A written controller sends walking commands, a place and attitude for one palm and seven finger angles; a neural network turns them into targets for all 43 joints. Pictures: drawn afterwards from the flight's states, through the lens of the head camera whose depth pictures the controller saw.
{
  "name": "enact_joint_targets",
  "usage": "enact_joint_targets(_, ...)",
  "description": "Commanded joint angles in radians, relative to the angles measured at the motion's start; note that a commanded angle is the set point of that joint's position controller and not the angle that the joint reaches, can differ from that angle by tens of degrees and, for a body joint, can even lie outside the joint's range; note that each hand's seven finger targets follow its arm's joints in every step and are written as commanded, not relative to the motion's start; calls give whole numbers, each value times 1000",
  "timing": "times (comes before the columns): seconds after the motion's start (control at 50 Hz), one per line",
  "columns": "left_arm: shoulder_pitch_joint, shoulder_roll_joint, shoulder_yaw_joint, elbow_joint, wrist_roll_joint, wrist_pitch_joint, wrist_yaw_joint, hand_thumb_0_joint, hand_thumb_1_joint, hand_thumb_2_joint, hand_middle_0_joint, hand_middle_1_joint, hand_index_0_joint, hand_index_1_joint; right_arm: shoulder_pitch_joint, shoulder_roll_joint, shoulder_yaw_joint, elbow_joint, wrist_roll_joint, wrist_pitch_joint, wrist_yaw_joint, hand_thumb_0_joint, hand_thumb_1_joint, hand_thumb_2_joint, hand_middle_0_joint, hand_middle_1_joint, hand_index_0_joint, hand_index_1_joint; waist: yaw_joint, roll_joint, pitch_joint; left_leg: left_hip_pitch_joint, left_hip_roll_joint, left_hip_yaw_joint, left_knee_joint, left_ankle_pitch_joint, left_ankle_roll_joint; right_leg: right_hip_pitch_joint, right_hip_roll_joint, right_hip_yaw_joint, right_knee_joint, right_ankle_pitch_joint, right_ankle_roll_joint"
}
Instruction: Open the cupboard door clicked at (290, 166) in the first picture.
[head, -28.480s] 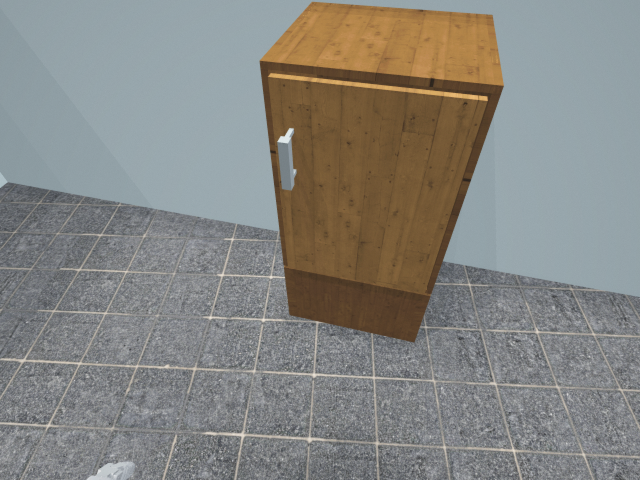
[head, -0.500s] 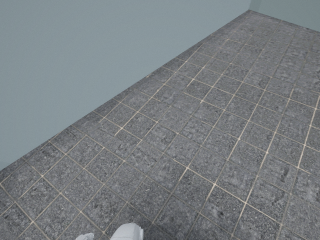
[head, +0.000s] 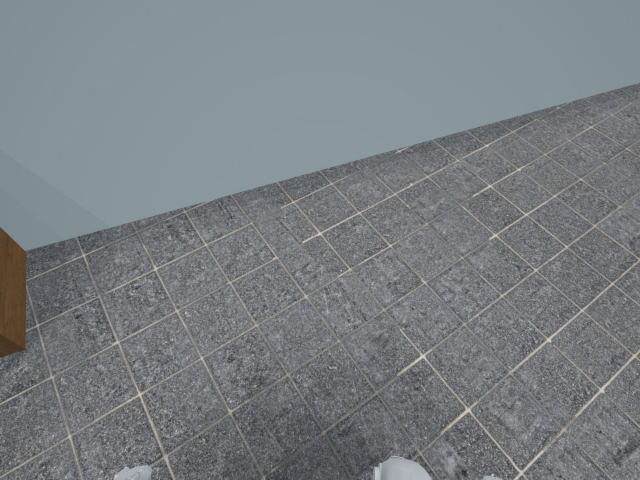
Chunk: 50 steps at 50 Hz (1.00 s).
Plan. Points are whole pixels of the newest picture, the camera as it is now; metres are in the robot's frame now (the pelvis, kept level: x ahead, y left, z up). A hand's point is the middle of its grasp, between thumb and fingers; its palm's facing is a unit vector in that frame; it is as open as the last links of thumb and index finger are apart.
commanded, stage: turn to face it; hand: left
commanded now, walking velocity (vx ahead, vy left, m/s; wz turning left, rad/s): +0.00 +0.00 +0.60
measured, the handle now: out of the picture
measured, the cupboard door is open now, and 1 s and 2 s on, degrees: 43 43 43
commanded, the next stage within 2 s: take the last steps up to it in 1.98 s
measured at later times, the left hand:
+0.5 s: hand out of the picture +0.01 +0.16 -0.16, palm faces +0.34 -0.91 -0.25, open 7.3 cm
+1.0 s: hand out of the picture +0.00 +0.21 -0.16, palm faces +0.56 -0.79 -0.26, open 7.4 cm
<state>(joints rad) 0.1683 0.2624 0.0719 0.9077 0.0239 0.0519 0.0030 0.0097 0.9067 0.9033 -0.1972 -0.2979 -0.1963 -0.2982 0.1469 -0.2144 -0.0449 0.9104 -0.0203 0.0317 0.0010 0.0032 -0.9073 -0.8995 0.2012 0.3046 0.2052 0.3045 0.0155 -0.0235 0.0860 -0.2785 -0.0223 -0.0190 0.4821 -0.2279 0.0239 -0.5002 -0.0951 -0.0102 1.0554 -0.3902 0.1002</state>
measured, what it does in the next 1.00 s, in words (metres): steps on the spot, turning left: right foot, then left foot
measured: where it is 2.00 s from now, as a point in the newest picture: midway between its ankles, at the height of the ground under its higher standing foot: outside the picture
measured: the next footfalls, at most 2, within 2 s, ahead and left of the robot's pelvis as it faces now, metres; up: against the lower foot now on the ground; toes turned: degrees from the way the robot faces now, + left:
right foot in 0.16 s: +0.04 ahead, -0.15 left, +0.00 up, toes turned +3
left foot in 0.60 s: +0.00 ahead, +0.09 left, +0.00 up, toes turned +29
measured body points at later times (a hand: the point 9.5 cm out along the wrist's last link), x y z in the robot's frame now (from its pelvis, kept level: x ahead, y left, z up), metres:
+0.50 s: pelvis +0.01 -0.05 +0.00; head +0.06 -0.04 +0.44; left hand -0.01 +0.20 -0.14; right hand +0.17 -0.27 -0.15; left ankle -0.04 +0.08 -0.70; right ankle +0.00 -0.15 -0.74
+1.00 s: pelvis +0.02 -0.03 +0.00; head +0.06 +0.00 +0.45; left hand -0.03 +0.25 -0.14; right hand +0.21 -0.21 -0.14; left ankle -0.03 +0.07 -0.74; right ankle +0.10 -0.16 -0.70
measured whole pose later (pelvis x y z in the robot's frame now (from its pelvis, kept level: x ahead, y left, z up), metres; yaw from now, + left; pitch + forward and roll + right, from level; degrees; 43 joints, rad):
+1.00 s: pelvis +0.02 -0.03 +0.00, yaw +36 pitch +2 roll -1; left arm 0.10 0.24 0.06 0.88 0.02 0.05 0.01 0.01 0.91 0.90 -0.20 -0.30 -0.20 -0.30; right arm 0.20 -0.21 -0.05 0.93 -0.02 0.04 0.00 0.00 -0.91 -0.90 0.20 0.30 0.21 0.30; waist -0.02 0.00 0.09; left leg -0.29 -0.05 -0.11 0.48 -0.22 0.02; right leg -0.43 -0.05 0.00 0.86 -0.42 0.10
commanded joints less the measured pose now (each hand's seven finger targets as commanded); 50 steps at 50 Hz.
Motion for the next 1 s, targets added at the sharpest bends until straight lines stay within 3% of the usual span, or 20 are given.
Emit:
enact_joint_targets(0.0,-29,59,8,-102,-8,-26,8,0,900,900,-200,-300,-200,-300,34,-228,-67,-56,-6,-12,-9,0,-900,-900,200,300,200,300,-39,160,-127,114,234,-255,-125,267,139,27,37,-11,-189,-36,0)
enact_joint_targets(0.04,-15,50,5,-102,-13,-31,10,0,900,900,-200,-300,-200,-300,25,-226,-72,-60,-7,-7,-8,0,-900,-900,200,300,200,300,-37,184,-136,77,220,-285,-98,305,133,115,68,-25,-304,-38,-11)
enact_joint_targets(0.1,100,76,16,-79,-16,-51,16,0,900,900,-200,-300,-200,-300,-26,-207,-77,-77,6,-3,-6,0,-900,-900,200,300,200,300,26,150,-167,-63,155,-276,14,250,73,380,74,-29,-608,170,-22)
enact_joint_targets(0.12,145,142,31,-71,-4,-63,25,0,900,900,-200,-300,-200,-300,-14,-147,-70,-88,17,-4,-1,0,-900,-900,200,300,200,300,45,-36,-201,-225,62,-195,156,8,8,552,-100,130,-751,178,-62)
enact_joint_targets(0.14,149,232,46,-73,8,-65,32,0,900,900,-200,-300,-200,-300,-22,-92,-61,-110,17,-7,3,0,-900,-900,200,300,200,300,56,-318,-178,-374,-77,-8,429,-379,-70,571,-381,397,-784,334,-184)
enact_joint_targets(0.16,133,213,32,-77,0,-63,35,0,900,900,-200,-300,-200,-300,-31,-149,-69,-99,7,-1,5,0,-900,-900,200,300,200,300,46,-241,-159,-339,-15,-60,636,-406,-59,441,-419,353,-758,411,-246)
enact_joint_targets(0.18,59,139,19,-89,-2,-70,39,0,900,900,-200,-300,-200,-300,0,-149,-72,-69,2,9,9,0,-900,-900,200,300,200,300,-1,-206,-118,-339,20,-87,727,-315,-61,390,-343,260,-756,407,-240)
enact_joint_targets(0.22,-14,100,5,-110,-9,-61,36,0,900,900,-200,-300,-200,-300,11,-120,-69,-38,3,27,20,0,-900,-900,200,300,200,300,-39,-178,-78,-328,43,-33,790,-200,-85,355,-239,85,-719,474,-197)
enact_joint_targets(0.26,4,84,1,-110,-9,-67,34,0,900,900,-200,-300,-200,-300,5,-99,-59,-33,5,30,27,0,-900,-900,200,300,200,300,-36,-178,-74,-326,44,1,748,-157,-98,381,-207,-12,-702,578,-176)
enact_joint_targets(0.36,90,115,15,-83,-4,-68,35,0,900,900,-200,-300,-200,-300,-66,-81,-48,-41,7,34,31,0,-900,-900,200,300,200,300,6,-143,-80,-290,55,63,542,-188,-108,465,-249,-71,-682,622,-193)
enact_joint_targets(0.46,131,147,32,-63,5,-62,31,0,900,900,-200,-300,-200,-300,-109,-67,-35,-61,11,17,32,0,-900,-900,200,300,200,300,37,-191,-96,-191,42,124,302,-224,-81,493,-287,-100,-606,728,-203)
enact_joint_targets(0.52,101,163,39,-61,2,-59,23,0,900,900,-200,-300,-200,-300,-37,-89,-40,-54,10,8,30,0,-900,-900,200,300,200,300,-10,-169,-126,-30,23,147,118,-111,-58,417,-285,-154,-507,654,-160)
enact_joint_targets(0.54,81,160,40,-67,-5,-56,19,0,900,900,-200,-300,-200,-300,31,-120,-49,-38,6,2,29,0,-900,-900,200,300,200,300,-54,-118,-157,102,25,127,7,7,-43,342,-264,-192,-390,592,-122)
enact_joint_targets(0.56,74,116,34,-91,-11,-51,13,0,900,900,-200,-300,-200,-300,113,-218,-73,-22,-1,-9,24,0,-900,-900,200,300,200,300,-102,115,-223,292,195,-106,-64,238,35,140,-171,-226,-172,294,-57)
enact_joint_targets(0.58,4,46,8,-143,-16,-45,11,0,900,900,-200,-300,-200,-300,186,-316,-97,-16,-2,-9,12,0,-900,-900,200,300,200,300,-141,363,-230,358,440,-451,-104,673,192,-109,-30,-167,47,-306,1)
enact_joint_targets(0.6,-64,78,4,-160,-5,-32,18,0,900,900,-200,-300,-200,-300,220,-305,-88,7,4,-3,3,0,-900,-900,200,300,200,300,-142,213,-219,330,462,-389,-78,709,229,-121,-48,-33,112,-284,-21)
enact_joint_targets(0.68,-15,80,18,-84,-3,-17,10,0,900,900,-200,-300,-200,-300,24,-222,-58,-51,0,-14,-19,0,-900,-900,200,300,200,300,-42,180,-121,146,275,-218,-136,432,136,-88,-34,20,157,-30,-5)
enact_joint_targets(0.72,18,74,18,-69,-2,-18,4,0,900,900,-200,-300,-200,-300,13,-212,-54,-57,2,-23,-18,0,-900,-900,200,300,200,300,-21,140,-138,146,240,-184,-139,404,121,-64,-18,10,129,19,2)
enact_joint_targets(0.88,-70,61,8,-110,-9,-24,11,0,900,900,-200,-300,-200,-300,81,-219,-63,-37,-4,-19,-13,0,-900,-900,200,300,200,300,-49,157,-135,163,234,-291,-124,385,150,-31,25,15,-89,-17,10)
enact_joint_targets(0.98,-38,52,5,-115,-19,-36,16,0,900,900,-200,-300,-200,-300,48,-219,-75,-49,-5,-8,-13,0,-900,-900,200,300,200,300,-33,205,-158,85,201,-352,-60,436,133,169,92,-10,-365,-19,-14)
